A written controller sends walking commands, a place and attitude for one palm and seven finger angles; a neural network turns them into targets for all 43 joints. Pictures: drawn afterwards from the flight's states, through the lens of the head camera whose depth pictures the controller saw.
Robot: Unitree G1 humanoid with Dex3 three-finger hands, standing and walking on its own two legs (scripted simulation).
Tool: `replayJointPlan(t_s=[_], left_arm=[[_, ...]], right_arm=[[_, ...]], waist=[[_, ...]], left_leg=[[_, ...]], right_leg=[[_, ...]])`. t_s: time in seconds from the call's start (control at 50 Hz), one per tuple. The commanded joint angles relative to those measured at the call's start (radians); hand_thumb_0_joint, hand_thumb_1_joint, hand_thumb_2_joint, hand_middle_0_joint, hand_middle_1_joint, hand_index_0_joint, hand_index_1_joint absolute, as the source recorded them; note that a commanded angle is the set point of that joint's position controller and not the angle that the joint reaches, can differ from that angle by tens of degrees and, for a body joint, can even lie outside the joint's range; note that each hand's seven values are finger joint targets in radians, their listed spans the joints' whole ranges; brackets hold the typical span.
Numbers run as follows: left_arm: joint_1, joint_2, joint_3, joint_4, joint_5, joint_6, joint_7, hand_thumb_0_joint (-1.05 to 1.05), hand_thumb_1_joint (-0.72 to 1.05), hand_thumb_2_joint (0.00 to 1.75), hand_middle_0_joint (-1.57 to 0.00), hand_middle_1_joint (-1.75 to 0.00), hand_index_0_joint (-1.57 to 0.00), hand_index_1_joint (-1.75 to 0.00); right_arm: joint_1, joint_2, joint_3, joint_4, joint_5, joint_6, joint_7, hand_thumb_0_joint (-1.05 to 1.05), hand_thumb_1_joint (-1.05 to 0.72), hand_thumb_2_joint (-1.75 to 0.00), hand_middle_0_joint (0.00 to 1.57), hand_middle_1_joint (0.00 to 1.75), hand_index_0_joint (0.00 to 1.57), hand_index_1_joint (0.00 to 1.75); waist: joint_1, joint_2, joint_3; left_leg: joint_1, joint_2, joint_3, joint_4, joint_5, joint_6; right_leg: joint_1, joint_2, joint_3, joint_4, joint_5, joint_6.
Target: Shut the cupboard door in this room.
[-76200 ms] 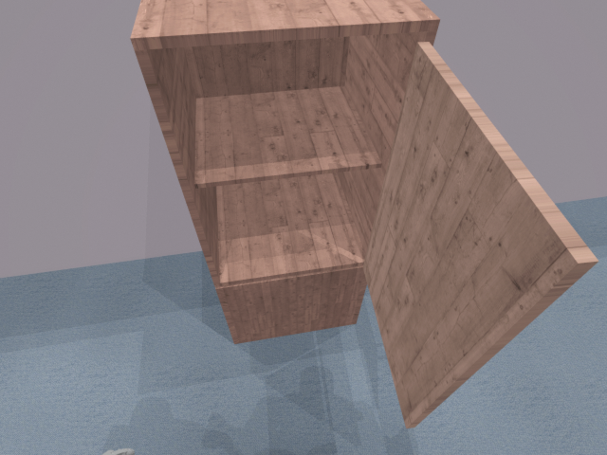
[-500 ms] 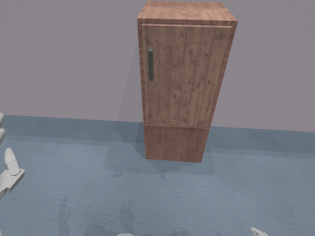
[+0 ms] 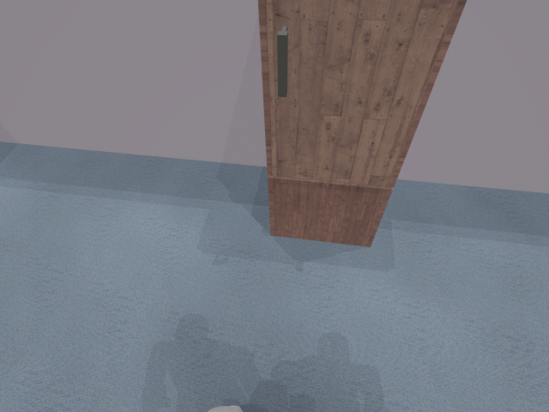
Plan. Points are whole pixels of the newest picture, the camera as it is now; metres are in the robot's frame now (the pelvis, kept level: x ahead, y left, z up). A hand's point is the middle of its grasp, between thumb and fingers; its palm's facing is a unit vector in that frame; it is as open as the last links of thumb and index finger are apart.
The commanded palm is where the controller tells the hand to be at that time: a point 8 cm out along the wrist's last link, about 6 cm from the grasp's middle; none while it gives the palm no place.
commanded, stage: let the arm hang, fingers relaxed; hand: left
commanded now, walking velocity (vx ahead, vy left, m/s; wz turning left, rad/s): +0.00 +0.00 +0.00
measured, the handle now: (283, 61) +0.84 +0.03 +0.07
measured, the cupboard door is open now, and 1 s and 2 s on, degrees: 0 0 0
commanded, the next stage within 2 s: look to check the result in 0.68 s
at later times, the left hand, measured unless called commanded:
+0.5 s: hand out of the picture -0.01 +0.19 -0.17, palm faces +0.00 -0.99 -0.15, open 7.3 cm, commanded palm none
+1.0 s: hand out of the picture -0.04 +0.20 -0.17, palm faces -0.01 -0.99 -0.14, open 7.4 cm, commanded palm none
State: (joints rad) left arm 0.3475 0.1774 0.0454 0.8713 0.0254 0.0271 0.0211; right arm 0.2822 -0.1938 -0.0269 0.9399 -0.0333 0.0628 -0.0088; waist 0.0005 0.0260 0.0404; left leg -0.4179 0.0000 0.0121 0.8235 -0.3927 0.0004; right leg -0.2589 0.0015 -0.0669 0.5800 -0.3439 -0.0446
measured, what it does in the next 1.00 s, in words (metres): steps on the spot: left foot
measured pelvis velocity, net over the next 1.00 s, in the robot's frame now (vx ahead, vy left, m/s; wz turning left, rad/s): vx -0.01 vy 0.05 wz -0.05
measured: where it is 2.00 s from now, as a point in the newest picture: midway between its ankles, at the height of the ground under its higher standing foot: outside the picture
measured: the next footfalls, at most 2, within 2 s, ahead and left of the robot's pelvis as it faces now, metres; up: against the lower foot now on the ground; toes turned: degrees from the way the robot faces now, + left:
left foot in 0.04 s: +0.04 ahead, +0.12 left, +0.00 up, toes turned +1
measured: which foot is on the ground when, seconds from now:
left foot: up 0.00-0.02, down 0.04-1.00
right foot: down 0.00-1.00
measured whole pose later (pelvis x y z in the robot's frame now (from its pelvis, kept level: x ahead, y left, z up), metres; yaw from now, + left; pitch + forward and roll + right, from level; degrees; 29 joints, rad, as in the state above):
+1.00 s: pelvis -0.01 +0.05 +0.01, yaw -3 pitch -3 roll +0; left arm 0.33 0.10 0.00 1.17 0.01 0.01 0.04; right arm 0.34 -0.10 0.00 1.16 -0.01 0.00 -0.04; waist -0.01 -0.01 0.04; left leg -0.14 -0.05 0.09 0.38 -0.20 0.08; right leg -0.13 -0.04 0.00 0.40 -0.22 0.04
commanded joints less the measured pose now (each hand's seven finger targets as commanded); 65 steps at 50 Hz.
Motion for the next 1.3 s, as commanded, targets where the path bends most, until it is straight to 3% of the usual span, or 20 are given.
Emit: replayJointPlan(t_s=[0.0, 0.02, 0.04, 0.06, 0.1, 0.24, 0.36, 0.52, 0.92, 1.14, 1.2, 1.28], left_arm=[[0.027, 0.096, 0.009, 0.038, -0.017, -0.054, 0.012, 0.00, 0.90, 0.90, -0.20, -0.30, -0.20, -0.30], [0.074, 0.069, -0.002, 0.065, -0.023, -0.056, 0.014, 0.00, 0.90, 0.90, -0.20, -0.30, -0.20, -0.30], [0.079, 0.051, -0.011, 0.081, -0.023, -0.054, 0.020, 0.00, 0.90, 0.90, -0.20, -0.30, -0.20, -0.30], [0.073, 0.049, -0.013, 0.095, -0.014, -0.049, 0.024, 0.00, 0.90, 0.90, -0.20, -0.30, -0.20, -0.30], [0.051, 0.087, -0.012, 0.145, -0.017, -0.047, 0.020, 0.00, 0.90, 0.90, -0.20, -0.30, -0.20, -0.30], [0.036, 0.056, -0.032, 0.235, -0.017, -0.037, 0.015, 0.00, 0.90, 0.90, -0.20, -0.30, -0.20, -0.30], [0.032, 0.040, -0.037, 0.273, -0.015, -0.031, 0.012, 0.00, 0.90, 0.90, -0.20, -0.30, -0.20, -0.30], [0.043, 0.036, -0.034, 0.280, -0.017, -0.033, 0.012, 0.00, 0.90, 0.90, -0.20, -0.30, -0.20, -0.30], [0.079, 0.006, -0.034, 0.296, -0.013, -0.029, 0.021, 0.00, 0.90, 0.90, -0.20, -0.30, -0.20, -0.30], [0.082, 0.004, -0.034, 0.295, -0.008, -0.030, 0.021, 0.00, 0.90, 0.90, -0.20, -0.30, -0.20, -0.30], [0.078, 0.007, -0.033, 0.293, -0.007, -0.032, 0.022, 0.00, 0.90, 0.90, -0.20, -0.30, -0.20, -0.30], [0.081, 0.016, -0.031, 0.291, -0.008, -0.035, 0.022, 0.00, 0.90, 0.90, -0.20, -0.30, -0.20, -0.30]], right_arm=[[0.037, -0.036, 0.001, -0.006, 0.016, -0.079, -0.008, 0.00, -0.90, -0.90, 0.20, 0.30, 0.20, 0.30], [0.049, -0.070, -0.002, 0.013, 0.011, -0.094, -0.019, 0.00, -0.90, -0.90, 0.20, 0.30, 0.20, 0.30], [0.047, -0.087, -0.002, 0.024, 0.013, -0.091, -0.031, 0.00, -0.90, -0.90, 0.20, 0.30, 0.20, 0.30], [0.039, -0.087, -0.001, 0.036, 0.014, -0.082, -0.036, 0.00, -0.90, -0.90, 0.20, 0.30, 0.20, 0.30], [0.034, -0.061, 0.009, 0.066, 0.024, -0.077, -0.041, 0.00, -0.90, -0.90, 0.20, 0.30, 0.20, 0.30], [0.024, -0.050, 0.019, 0.143, 0.022, -0.072, -0.041, 0.00, -0.90, -0.90, 0.20, 0.30, 0.20, 0.30], [0.029, -0.041, 0.023, 0.173, 0.019, -0.070, -0.037, 0.00, -0.90, -0.90, 0.20, 0.30, 0.20, 0.30], [0.067, -0.039, 0.023, 0.187, 0.020, -0.077, -0.037, 0.00, -0.90, -0.90, 0.20, 0.30, 0.20, 0.30], [0.136, -0.007, 0.014, 0.207, 0.022, -0.076, -0.037, 0.00, -0.90, -0.90, 0.20, 0.30, 0.20, 0.30], [0.127, -0.015, 0.008, 0.189, 0.022, -0.078, -0.036, 0.00, -0.90, -0.90, 0.20, 0.30, 0.20, 0.30], [0.124, -0.019, 0.007, 0.184, 0.023, -0.080, -0.035, 0.00, -0.90, -0.90, 0.20, 0.30, 0.20, 0.30], [0.118, -0.028, 0.008, 0.183, 0.026, -0.082, -0.035, 0.00, -0.90, -0.90, 0.20, 0.30, 0.20, 0.30]], waist=[[-0.006, -0.086, -0.191], [0.009, -0.021, -0.243], [0.011, -0.017, -0.236], [0.007, -0.045, -0.194], [-0.009, 0.016, -0.160], [-0.005, -0.042, 0.023], [-0.004, -0.008, 0.111], [-0.004, -0.033, 0.059], [-0.007, -0.020, 0.100], [-0.010, -0.011, 0.095], [-0.011, -0.038, 0.092], [-0.008, -0.028, 0.078]], left_leg=[[0.239, 0.025, -0.023, -0.447, 0.434, 0.019], [0.370, 0.111, -0.082, -0.381, 0.751, 0.050], [0.417, 0.159, -0.087, -0.321, 0.878, 0.074], [0.407, 0.156, -0.059, -0.316, 0.803, 0.067], [0.375, 0.108, -0.034, -0.337, 0.763, 0.042], [0.301, 0.102, -0.049, -0.474, 0.441, 0.046], [0.254, 0.089, -0.053, -0.535, 0.262, 0.044], [0.264, 0.091, -0.060, -0.543, 0.252, 0.048], [0.217, 0.096, -0.087, -0.583, 0.126, 0.055], [0.226, 0.102, -0.095, -0.599, 0.113, 0.054], [0.231, 0.103, -0.092, -0.592, 0.139, 0.055], [0.248, 0.102, -0.088, -0.584, 0.168, 0.055]], right_leg=[[0.215, -0.142, 0.144, -0.039, 0.697, -0.025], [0.148, -0.111, 0.121, -0.036, 0.613, 0.008], [0.110, -0.095, 0.110, -0.091, 0.488, 0.019], [0.098, -0.091, 0.120, -0.147, 0.439, 0.017], [0.141, -0.113, 0.106, -0.136, 0.618, 0.016], [0.111, -0.103, 0.119, -0.236, 0.356, 0.021], [0.076, -0.097, 0.136, -0.284, 0.192, 0.024], [0.100, -0.098, 0.130, -0.273, 0.186, 0.025], [0.057, -0.091, 0.117, -0.238, 0.146, 0.031], [0.044, -0.089, 0.117, -0.230, 0.161, 0.037], [0.045, -0.091, 0.119, -0.231, 0.169, 0.037], [0.052, -0.092, 0.122, -0.237, 0.175, 0.037]])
